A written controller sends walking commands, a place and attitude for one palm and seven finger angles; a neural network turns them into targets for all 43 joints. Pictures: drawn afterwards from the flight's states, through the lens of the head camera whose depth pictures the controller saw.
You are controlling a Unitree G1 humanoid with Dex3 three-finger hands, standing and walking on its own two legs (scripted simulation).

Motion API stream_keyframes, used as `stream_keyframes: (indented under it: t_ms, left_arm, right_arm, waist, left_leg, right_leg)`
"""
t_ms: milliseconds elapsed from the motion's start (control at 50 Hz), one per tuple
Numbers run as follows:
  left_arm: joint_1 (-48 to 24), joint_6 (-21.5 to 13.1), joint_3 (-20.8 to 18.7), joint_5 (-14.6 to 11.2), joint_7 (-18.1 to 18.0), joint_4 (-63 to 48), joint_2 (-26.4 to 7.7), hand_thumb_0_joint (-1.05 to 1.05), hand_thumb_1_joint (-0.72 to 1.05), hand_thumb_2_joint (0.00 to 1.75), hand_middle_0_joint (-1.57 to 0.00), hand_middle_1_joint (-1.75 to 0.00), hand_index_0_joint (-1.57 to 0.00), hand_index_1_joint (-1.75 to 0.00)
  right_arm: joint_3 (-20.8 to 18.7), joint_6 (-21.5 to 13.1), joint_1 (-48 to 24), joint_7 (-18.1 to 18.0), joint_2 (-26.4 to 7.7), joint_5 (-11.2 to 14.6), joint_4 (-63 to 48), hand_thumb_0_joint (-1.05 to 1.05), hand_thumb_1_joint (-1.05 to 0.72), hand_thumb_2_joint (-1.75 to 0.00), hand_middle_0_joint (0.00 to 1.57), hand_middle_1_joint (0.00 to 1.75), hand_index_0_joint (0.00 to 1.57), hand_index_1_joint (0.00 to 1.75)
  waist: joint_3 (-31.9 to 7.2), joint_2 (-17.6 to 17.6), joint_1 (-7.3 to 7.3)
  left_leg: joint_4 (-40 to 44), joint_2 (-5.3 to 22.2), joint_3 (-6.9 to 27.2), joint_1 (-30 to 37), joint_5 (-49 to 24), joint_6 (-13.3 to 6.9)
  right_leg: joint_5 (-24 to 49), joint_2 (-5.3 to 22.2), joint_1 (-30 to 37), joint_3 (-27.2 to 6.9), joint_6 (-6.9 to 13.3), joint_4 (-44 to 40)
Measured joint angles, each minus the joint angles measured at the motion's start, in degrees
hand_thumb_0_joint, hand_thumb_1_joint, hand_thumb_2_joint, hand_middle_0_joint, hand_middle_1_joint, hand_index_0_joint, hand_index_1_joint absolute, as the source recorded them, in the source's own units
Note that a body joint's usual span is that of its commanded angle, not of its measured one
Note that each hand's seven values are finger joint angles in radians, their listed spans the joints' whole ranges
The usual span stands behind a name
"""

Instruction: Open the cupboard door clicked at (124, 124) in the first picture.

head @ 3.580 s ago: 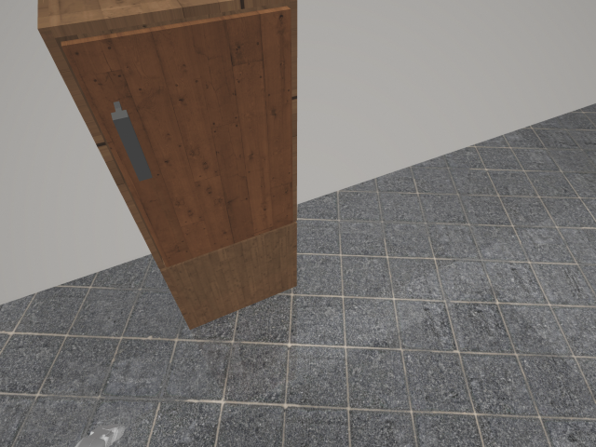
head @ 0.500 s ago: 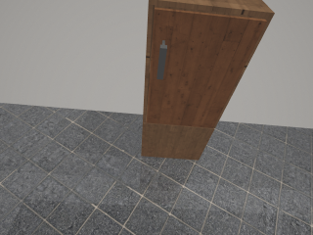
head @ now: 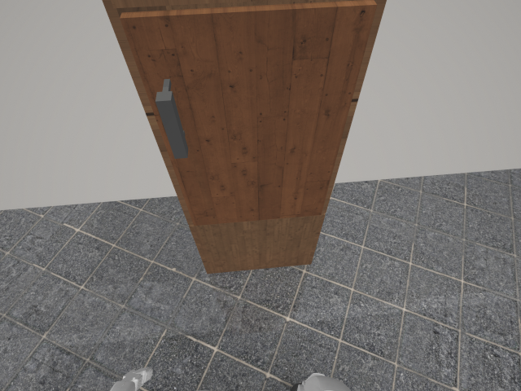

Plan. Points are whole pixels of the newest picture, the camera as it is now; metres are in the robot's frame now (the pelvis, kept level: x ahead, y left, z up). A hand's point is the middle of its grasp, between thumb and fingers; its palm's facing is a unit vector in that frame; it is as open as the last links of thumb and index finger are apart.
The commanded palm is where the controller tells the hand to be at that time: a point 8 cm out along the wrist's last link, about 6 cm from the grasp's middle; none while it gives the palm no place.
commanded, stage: come to a stop and stand still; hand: left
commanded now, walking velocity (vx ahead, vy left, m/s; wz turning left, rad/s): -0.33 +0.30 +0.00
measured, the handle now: (174, 119) +0.55 +0.17 +0.08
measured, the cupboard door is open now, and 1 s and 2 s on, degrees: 0 0 0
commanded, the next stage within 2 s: look again from close up in 1.40 s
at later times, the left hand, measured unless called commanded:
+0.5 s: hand out of the picture +0.03 +0.25 -0.17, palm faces +0.11 -0.97 -0.21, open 7.4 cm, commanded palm none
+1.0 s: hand out of the picture -0.01 +0.18 -0.15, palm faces +0.00 -0.97 -0.23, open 7.3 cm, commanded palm none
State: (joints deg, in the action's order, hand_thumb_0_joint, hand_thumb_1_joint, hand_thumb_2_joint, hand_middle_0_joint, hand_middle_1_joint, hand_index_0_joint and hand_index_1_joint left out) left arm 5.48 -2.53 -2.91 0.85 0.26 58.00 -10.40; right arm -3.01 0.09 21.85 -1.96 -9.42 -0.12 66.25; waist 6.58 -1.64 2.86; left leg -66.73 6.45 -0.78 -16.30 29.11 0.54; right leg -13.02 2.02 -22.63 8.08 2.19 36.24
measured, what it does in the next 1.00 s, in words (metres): steps on the spot: left foot, then right foot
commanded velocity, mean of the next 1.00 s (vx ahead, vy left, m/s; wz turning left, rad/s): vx -0.04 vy -0.04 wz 0.00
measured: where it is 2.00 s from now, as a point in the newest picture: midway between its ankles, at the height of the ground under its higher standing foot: outside the picture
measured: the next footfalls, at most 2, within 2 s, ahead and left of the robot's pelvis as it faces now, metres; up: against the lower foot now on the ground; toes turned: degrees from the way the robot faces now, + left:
left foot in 0.40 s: -0.01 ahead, +0.12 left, +0.00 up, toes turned +2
right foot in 0.94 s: -0.04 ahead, -0.11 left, +0.00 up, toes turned -3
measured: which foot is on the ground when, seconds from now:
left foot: up 0.00-0.38, down 0.40-1.00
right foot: down 0.00-0.40, up 0.42-0.92, down 0.94-1.00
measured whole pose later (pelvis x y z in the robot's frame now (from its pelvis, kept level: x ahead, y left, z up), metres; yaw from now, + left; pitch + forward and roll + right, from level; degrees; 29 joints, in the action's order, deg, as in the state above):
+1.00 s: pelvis -0.06 +0.00 +0.02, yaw +0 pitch -2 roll +1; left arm 12.9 1.3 -1.8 0.8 -1.3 62.4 -9.1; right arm -2.9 2.6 20.5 -1.5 -9.7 -0.9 66.5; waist -0.3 -1.6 2.8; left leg -27.4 3.3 -2.8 -15.3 14.8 1.1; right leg -15.7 0.7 -7.6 2.8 0.8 25.5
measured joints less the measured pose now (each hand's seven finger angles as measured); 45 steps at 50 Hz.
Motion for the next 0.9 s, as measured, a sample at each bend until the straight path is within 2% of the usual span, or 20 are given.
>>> stream_keyframes:
  t_ms: [100, 220, 320, 400, 420, 460, 480, 560, 640, 740, 840, 900]
  left_arm:
    - [0.6, 1.6, 1.0, 0.3, -1.5, 0.1, 2.6, 0.00, 0.92, 0.90, -0.20, -0.30, -0.20, -0.30]
    - [1.0, 2.6, 0.6, 0.5, -2.3, -1.5, 2.5, 0.00, 0.92, 0.90, -0.20, -0.30, -0.20, -0.30]
    - [2.7, 3.7, 0.0, 1.1, -2.4, -2.0, 0.9, 0.00, 0.91, 0.90, -0.20, -0.30, -0.20, -0.30]
    - [4.7, 4.5, -0.6, 0.8, -2.1, -1.9, -0.8, 0.01, 0.91, 0.90, -0.20, -0.30, -0.20, -0.30]
    - [4.9, 4.9, -0.8, 0.5, -2.1, -1.5, -1.4, 0.01, 0.91, 0.90, -0.20, -0.30, -0.20, -0.30]
    - [5.7, 5.7, -0.9, 0.3, -2.2, -1.0, -2.2, 0.01, 0.91, 0.90, -0.20, -0.30, -0.20, -0.30]
    - [6.3, 6.0, -1.1, 0.3, -2.2, -0.7, -2.5, 0.01, 0.91, 0.90, -0.20, -0.30, -0.20, -0.30]
    - [8.6, 5.9, -1.4, 0.4, -1.4, 0.7, -2.8, 0.01, 0.91, 0.90, -0.20, -0.30, -0.19, -0.30]
    - [10.7, 6.4, -1.5, 0.5, -0.7, 2.5, -3.0, 0.01, 0.91, 0.90, -0.20, -0.30, -0.19, -0.30]
    - [10.8, 7.2, -1.2, 0.5, -0.3, 3.7, -2.6, 0.01, 0.91, 0.90, -0.20, -0.30, -0.19, -0.30]
    - [8.5, 6.7, -0.3, 0.2, -0.2, 3.8, -1.4, 0.01, 0.91, 0.90, -0.20, -0.30, -0.19, -0.30]
    - [7.0, 5.6, 0.2, -0.1, -0.3, 3.5, -0.4, 0.01, 0.91, 0.90, -0.20, -0.30, -0.19, -0.30]
  right_arm:
    - [-0.4, 1.1, -6.2, -0.2, -1.3, -0.1, -4.3, 0.01, -0.91, -0.90, 0.20, 0.30, 0.20, 0.30]
    - [-1.0, 3.2, -13.4, 0.7, -1.6, -0.9, -8.2, 0.00, -0.91, -0.90, 0.20, 0.30, 0.20, 0.30]
    - [-1.0, 2.9, -16.6, 1.2, -1.1, -0.6, -10.7, 0.00, -0.91, -0.90, 0.20, 0.30, 0.20, 0.30]
    - [-0.5, 1.6, -16.2, 1.4, -0.5, -0.5, -11.5, 0.00, -0.91, -0.90, 0.20, 0.30, 0.20, 0.30]
    - [-0.3, 1.2, -15.9, 1.3, 0.1, -0.6, -11.2, 0.00, -0.91, -0.90, 0.20, 0.30, 0.20, 0.30]
    - [0.4, 1.2, -15.0, 1.1, 1.0, -1.0, -10.9, 0.00, -0.91, -0.90, 0.20, 0.30, 0.20, 0.30]
    - [0.8, 1.1, -14.4, 0.7, 1.4, -1.1, -10.6, 0.00, -0.91, -0.90, 0.20, 0.30, 0.20, 0.30]
    - [1.4, 0.7, -12.6, -0.5, 1.8, -1.1, -9.3, 0.00, -0.92, -0.90, 0.20, 0.30, 0.21, 0.30]
    - [1.5, 0.2, -10.8, -1.0, 1.6, -1.0, -8.2, 0.00, -0.92, -0.90, 0.20, 0.30, 0.21, 0.30]
    - [1.1, 0.0, -8.3, -1.2, 1.4, -1.2, -6.6, 0.00, -0.91, -0.90, 0.20, 0.30, 0.21, 0.30]
    - [0.6, 0.5, -5.6, -0.6, 0.6, -1.4, -4.1, 0.01, -0.91, -0.90, 0.20, 0.30, 0.21, 0.30]
    - [0.2, 1.1, -3.8, -0.2, 0.3, -1.3, -2.3, 0.01, -0.90, -0.90, 0.20, 0.30, 0.21, 0.30]
  waist:
    - [-1.9, -0.8, -0.39]
    - [-1.5, -0.6, -2.88]
    - [-1.1, 1.0, -4.05]
    - [-1.8, 2.7, -4.29]
    - [-1.7, 3.7, -4.27]
    - [-1.7, 4.7, -4.57]
    - [-1.9, 4.8, -4.63]
    - [-3.2, 4.7, -4.40]
    - [-4.6, 4.9, -3.72]
    - [-5.2, 4.3, -2.22]
    - [-5.2, 3.0, -0.35]
    - [-5.6, 2.5, 0.06]
  left_leg:
    - [4.9, -2.8, -0.8, -8.2, -3.6, 0.7]
    - [6.0, -5.3, -0.1, -12.5, -5.0, 2.2]
    - [14.3, -5.4, 0.0, -8.9, -4.3, 2.1]
    - [30.1, -5.0, -0.9, -0.7, -9.8, 1.0]
    - [30.6, -5.7, -1.3, -0.4, -9.1, -0.2]
    - [31.1, -6.1, -1.8, 0.0, -9.6, -2.0]
    - [32.3, -6.0, -2.0, 0.6, -10.5, -2.5]
    - [38.1, -5.7, -2.6, 2.4, -14.4, -3.2]
    - [42.2, -5.5, -3.6, 3.5, -16.9, -3.3]
    - [44.4, -4.4, -4.2, 3.9, -18.9, -2.9]
    - [44.8, -3.6, -3.9, 3.2, -20.6, -1.7]
    - [44.1, -3.7, -3.7, 2.4, -21.2, -0.6]
  right_leg:
    - [1.1, -0.1, 3.9, 0.8, 0.7, -5.5]
    - [1.2, 0.4, 4.4, 0.9, 0.4, -5.9]
    - [1.2, 1.9, 3.3, 0.7, -0.8, -4.9]
    - [0.2, 3.1, 1.0, 0.3, -2.6, -1.3]
    - [-2.3, 3.4, 0.3, -0.7, -3.0, 0.5]
    - [-10.8, 1.6, -1.3, -4.6, -3.5, 6.9]
    - [-12.5, 0.4, -2.0, -6.3, -3.7, 10.7]
    - [-10.6, -2.1, -2.9, -9.8, -4.6, 21.7]
    - [-8.9, -2.1, -0.5, -10.7, -5.6, 23.4]
    - [-10.9, -1.0, 3.9, -10.0, -5.8, 17.1]
    - [-13.0, -0.1, 8.4, -8.2, -4.6, 5.1]
    - [-8.9, 0.0, 11.9, -6.9, -3.7, -4.3]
